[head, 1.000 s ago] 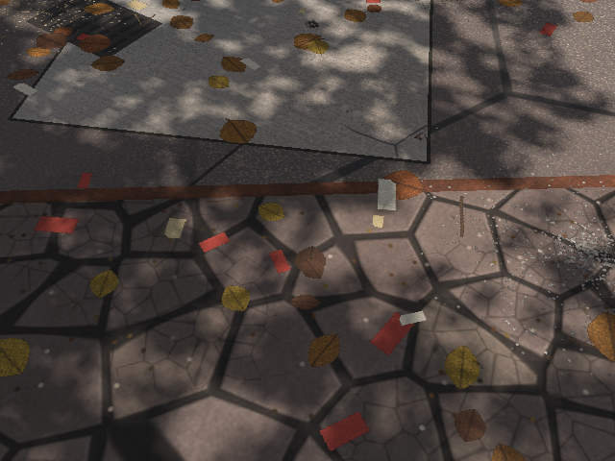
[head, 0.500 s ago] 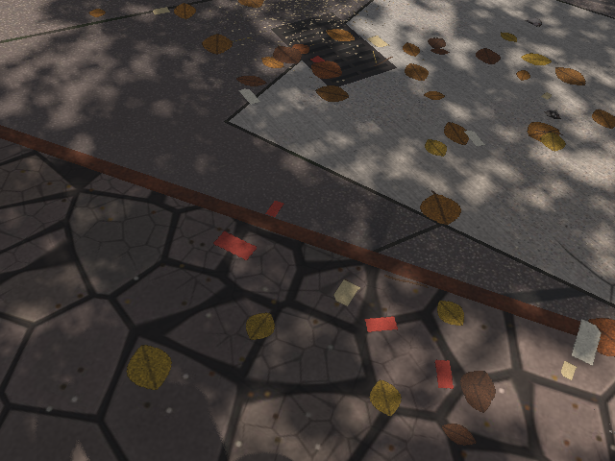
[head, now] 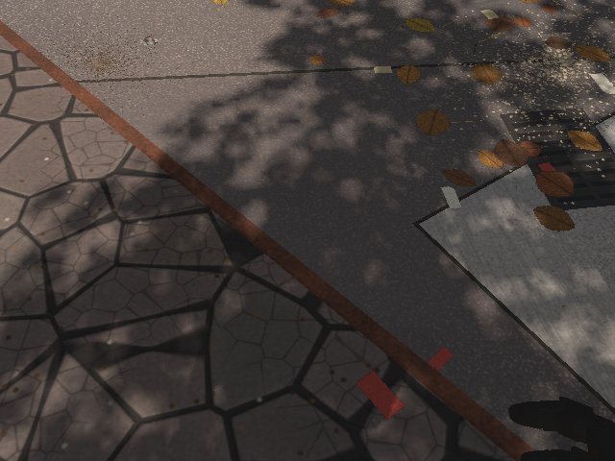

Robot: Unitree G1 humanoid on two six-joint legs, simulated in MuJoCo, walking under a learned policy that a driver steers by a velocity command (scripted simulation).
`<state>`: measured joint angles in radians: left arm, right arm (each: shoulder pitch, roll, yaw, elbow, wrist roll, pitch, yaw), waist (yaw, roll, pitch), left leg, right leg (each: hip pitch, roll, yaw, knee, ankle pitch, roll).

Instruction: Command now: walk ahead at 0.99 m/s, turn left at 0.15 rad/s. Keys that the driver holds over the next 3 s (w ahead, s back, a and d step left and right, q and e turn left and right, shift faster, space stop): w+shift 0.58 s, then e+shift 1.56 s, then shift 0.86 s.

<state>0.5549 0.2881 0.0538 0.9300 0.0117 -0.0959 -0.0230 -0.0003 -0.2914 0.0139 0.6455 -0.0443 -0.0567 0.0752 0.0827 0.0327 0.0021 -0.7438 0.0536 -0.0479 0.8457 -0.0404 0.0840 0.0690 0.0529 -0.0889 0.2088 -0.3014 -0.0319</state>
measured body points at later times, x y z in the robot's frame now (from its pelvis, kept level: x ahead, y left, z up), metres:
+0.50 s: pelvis +0.49 +0.05 -0.01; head +0.52 +0.05 +0.44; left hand +0.74 +0.27 -0.08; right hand +0.40 -0.21 -0.13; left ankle +0.31 +0.11 -0.73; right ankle +0.73 -0.08 -0.69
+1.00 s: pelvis +0.90 +0.06 -0.02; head +0.94 +0.07 +0.43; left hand +0.95 +0.35 -0.15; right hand +1.08 -0.21 -0.09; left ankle +1.07 +0.13 -0.74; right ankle +0.78 -0.03 -0.71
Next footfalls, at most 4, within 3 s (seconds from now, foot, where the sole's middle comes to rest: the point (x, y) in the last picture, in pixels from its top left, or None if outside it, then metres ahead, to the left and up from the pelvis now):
0.14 left None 0.35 0.11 -0.77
0.60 right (357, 330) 0.81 -0.03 -0.77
0.96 left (305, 234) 1.11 0.12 -0.77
1.38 right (362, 296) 0.92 -0.04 -0.77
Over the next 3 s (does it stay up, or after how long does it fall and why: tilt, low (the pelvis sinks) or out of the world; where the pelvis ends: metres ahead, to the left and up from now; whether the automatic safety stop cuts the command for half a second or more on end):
stays up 0.94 0.03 0.01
